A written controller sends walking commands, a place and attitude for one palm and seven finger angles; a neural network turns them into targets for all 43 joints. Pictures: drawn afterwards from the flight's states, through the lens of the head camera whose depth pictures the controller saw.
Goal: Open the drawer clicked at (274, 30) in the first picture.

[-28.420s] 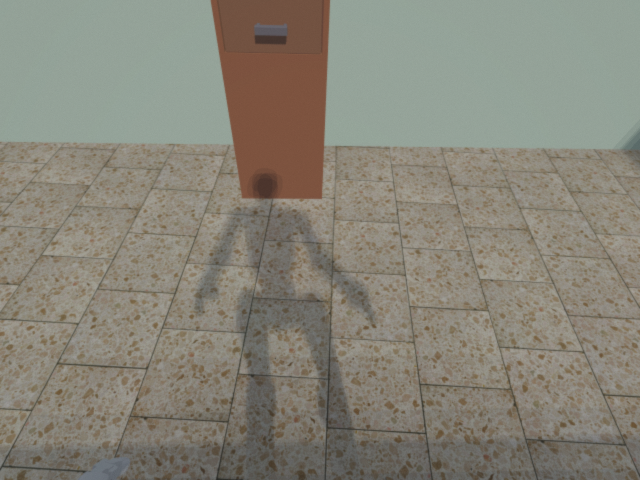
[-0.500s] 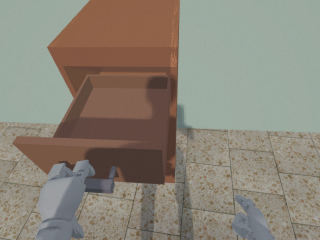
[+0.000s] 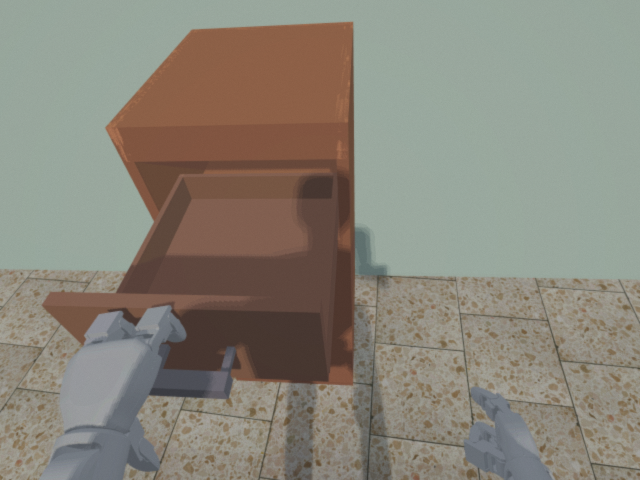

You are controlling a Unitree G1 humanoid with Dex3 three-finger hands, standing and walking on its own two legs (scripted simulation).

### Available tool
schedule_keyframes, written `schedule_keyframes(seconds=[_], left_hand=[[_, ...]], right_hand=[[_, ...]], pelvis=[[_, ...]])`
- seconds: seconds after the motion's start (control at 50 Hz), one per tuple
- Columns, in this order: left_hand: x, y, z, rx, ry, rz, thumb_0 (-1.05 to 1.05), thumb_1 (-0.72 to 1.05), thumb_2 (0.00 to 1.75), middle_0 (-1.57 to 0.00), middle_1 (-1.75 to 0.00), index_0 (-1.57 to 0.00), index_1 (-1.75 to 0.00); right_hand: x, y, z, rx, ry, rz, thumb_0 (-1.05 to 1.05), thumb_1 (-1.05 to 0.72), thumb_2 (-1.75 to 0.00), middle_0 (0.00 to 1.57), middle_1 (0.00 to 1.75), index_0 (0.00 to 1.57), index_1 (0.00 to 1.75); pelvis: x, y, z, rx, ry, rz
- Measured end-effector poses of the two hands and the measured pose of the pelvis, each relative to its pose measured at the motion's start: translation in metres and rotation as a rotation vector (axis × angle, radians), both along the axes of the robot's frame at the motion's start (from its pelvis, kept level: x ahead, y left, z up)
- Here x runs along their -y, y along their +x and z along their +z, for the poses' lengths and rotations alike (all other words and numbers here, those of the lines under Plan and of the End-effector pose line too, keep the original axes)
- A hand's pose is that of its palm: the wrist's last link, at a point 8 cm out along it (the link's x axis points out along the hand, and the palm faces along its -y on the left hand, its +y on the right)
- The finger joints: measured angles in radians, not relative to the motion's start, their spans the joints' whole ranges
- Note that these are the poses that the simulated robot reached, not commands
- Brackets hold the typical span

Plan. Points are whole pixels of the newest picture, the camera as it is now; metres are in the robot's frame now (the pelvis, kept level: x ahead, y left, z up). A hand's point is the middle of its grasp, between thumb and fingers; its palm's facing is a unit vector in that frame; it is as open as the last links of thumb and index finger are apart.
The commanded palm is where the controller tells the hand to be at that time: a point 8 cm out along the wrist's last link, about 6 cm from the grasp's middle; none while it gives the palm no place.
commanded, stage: lift the hand off the handle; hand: left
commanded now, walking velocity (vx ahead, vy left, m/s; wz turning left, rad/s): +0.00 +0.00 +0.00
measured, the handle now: (191, 367) +0.24 +0.21 +0.02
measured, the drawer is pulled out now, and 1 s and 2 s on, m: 0.29 0.29 0.29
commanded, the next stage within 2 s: draw the hand back to the body in 0.80 s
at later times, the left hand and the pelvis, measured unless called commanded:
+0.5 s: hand (115, 350) +0.19 +0.23 +0.15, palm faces +0.16 -0.10 -0.98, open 13.8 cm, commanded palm +0.15 +0.22 +0.20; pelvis +0.00 +0.00 +0.02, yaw +0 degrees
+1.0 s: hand (106, 351) +0.18 +0.23 +0.16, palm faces +0.10 -0.12 -0.99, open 13.8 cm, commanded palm +0.15 +0.23 +0.22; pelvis -0.01 +0.00 +0.02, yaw +1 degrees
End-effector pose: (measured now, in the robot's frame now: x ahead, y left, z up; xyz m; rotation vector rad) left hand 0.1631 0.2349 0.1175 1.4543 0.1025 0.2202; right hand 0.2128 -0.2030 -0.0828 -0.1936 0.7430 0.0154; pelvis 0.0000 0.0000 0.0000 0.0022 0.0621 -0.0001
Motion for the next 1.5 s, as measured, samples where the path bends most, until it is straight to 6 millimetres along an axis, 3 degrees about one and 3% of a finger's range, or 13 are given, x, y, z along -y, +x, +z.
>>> schedule_keyframes(seconds=[0.28,0.44,0.78,0.96,1.08,1.26,1.38,1.5], left_hand=[[0.007,0.001,0.039,0.020,-0.002,-0.028,0.00,-0.49,0.30,-0.32,-1.21,-0.39,-1.23],[0.002,0.001,0.072,0.079,0.020,-0.024,0.00,-0.49,0.30,-0.32,-1.21,-0.35,-1.21],[0.003,-0.001,0.110,0.101,0.022,-0.078,0.00,-0.49,0.30,-0.32,-1.21,-0.32,-1.20],[0.001,-0.002,0.094,0.021,-0.010,-0.069,0.00,-0.49,0.30,-0.32,-1.21,-0.32,-1.20],[0.005,-0.012,0.099,0.063,0.014,-0.115,0.00,-0.49,0.30,-0.32,-1.21,-0.32,-1.20],[-0.018,-0.020,0.099,0.049,0.019,-0.025,0.00,-0.49,0.30,-0.32,-1.21,-0.32,-1.20],[-0.014,-0.021,0.091,0.011,0.005,-0.068,0.00,-0.49,0.30,-0.32,-1.21,-0.32,-1.20],[-0.019,-0.022,0.096,0.034,0.044,-0.094,0.00,-0.49,0.30,-0.32,-1.21,-0.32,-1.20]], right_hand=[[-0.005,0.009,0.013,0.018,0.018,0.037,0.01,-0.90,-0.90,0.20,0.30,0.20,0.30],[-0.006,0.011,0.021,0.030,0.038,0.041,0.01,-0.90,-0.90,0.20,0.30,0.20,0.30],[-0.007,0.006,0.030,0.057,0.051,0.056,0.01,-0.90,-0.90,0.20,0.30,0.20,0.30],[-0.010,-0.001,0.027,0.047,0.055,0.070,0.01,-0.90,-0.90,0.20,0.30,0.20,0.30],[-0.009,-0.003,0.027,0.049,0.046,0.072,0.01,-0.90,-0.90,0.20,0.30,0.20,0.30],[-0.010,-0.001,0.026,0.047,0.050,0.071,0.01,-0.90,-0.90,0.20,0.30,0.20,0.30],[-0.011,0.003,0.030,0.067,0.031,0.070,0.01,-0.90,-0.90,0.20,0.30,0.20,0.30],[-0.012,0.005,0.031,0.067,0.024,0.066,0.01,-0.90,-0.90,0.20,0.30,0.20,0.30]], pelvis=[[0.003,0.001,0.011,0.046,-0.001,0.006],[0.004,-0.001,0.016,0.071,-0.001,0.006],[0.004,-0.010,0.021,0.107,0.000,0.013],[0.004,-0.014,0.021,0.104,0.000,0.017],[0.003,-0.012,0.021,0.099,-0.004,0.017],[0.001,-0.012,0.020,0.097,-0.005,0.024],[-0.001,-0.010,0.019,0.089,-0.007,0.027],[-0.002,-0.007,0.018,0.085,-0.012,0.025]])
